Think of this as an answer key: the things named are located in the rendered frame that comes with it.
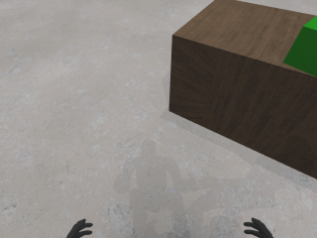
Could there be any robot right hand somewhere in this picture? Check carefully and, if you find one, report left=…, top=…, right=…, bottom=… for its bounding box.
left=243, top=217, right=273, bottom=238

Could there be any carton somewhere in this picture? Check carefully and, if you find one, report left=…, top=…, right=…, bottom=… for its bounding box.
left=283, top=16, right=317, bottom=77

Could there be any robot left hand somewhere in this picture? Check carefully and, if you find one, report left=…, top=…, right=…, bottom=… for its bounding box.
left=66, top=218, right=93, bottom=238

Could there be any pedestal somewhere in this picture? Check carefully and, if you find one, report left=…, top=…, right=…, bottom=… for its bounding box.
left=168, top=0, right=317, bottom=179

